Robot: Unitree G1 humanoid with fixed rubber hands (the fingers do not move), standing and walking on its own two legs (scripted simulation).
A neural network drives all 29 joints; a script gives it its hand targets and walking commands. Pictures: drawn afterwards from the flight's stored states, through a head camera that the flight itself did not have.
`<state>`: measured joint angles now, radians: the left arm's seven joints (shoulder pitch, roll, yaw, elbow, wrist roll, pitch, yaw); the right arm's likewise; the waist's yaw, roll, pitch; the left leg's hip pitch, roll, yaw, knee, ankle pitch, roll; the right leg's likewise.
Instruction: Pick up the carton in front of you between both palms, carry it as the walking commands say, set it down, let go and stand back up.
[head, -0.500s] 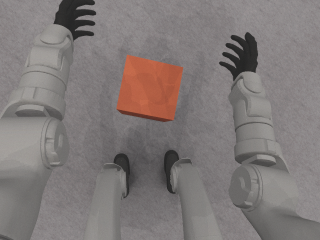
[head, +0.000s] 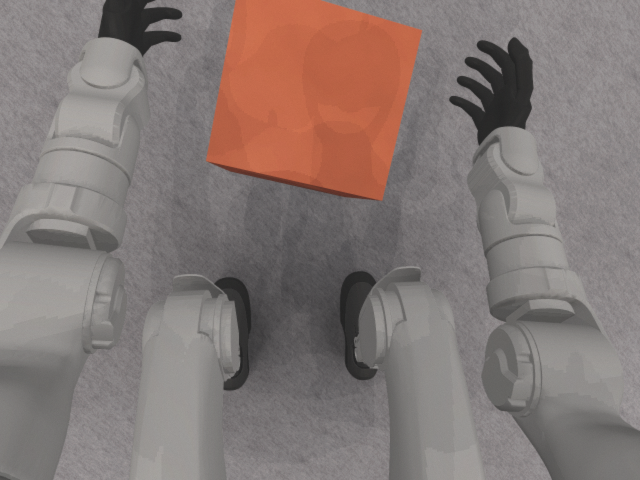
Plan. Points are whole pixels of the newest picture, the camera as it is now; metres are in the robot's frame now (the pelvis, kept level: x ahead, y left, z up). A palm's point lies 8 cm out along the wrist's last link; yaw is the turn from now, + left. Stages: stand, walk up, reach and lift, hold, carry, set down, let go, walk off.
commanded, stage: reach and lift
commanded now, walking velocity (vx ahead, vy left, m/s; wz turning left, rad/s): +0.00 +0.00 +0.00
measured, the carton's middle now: (306, 115) +0.51 +0.00 -0.33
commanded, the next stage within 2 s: none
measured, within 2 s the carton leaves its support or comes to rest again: leaves its support in 1.14 s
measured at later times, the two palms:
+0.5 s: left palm (179, 68) +0.55 +0.16 -0.27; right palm (455, 120) +0.50 -0.20 -0.26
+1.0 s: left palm (194, 65) +0.55 +0.14 -0.26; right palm (432, 113) +0.50 -0.16 -0.25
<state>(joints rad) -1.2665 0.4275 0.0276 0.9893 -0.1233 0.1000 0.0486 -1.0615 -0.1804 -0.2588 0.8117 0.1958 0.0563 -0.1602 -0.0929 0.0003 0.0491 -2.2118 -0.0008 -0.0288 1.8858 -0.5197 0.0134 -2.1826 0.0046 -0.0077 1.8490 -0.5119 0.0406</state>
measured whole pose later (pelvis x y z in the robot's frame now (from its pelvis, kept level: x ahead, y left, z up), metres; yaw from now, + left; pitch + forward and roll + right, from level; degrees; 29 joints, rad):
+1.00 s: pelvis -0.02 +0.00 -0.08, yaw +0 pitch +39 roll -3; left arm -1.61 0.39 -0.11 1.34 -0.18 0.04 0.08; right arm -1.44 -0.17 -0.24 1.15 0.21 0.00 -0.21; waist -0.08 -0.04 0.32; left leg -2.31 0.01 -0.03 2.16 -0.53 0.01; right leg -2.29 0.03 -0.01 2.11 -0.51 0.04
